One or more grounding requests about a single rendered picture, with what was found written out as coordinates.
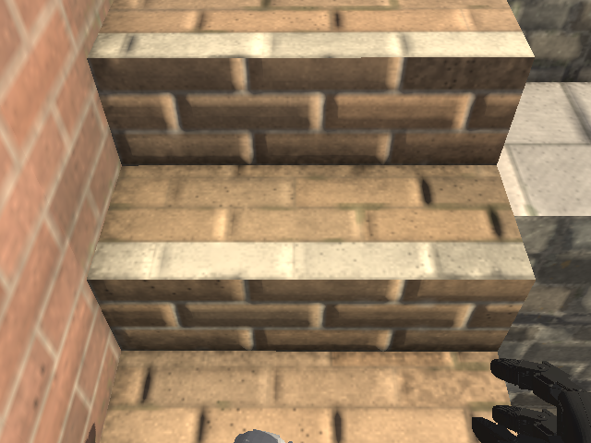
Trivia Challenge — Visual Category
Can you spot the robot right hand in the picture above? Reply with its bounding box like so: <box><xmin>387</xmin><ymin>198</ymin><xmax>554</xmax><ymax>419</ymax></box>
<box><xmin>472</xmin><ymin>358</ymin><xmax>591</xmax><ymax>443</ymax></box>

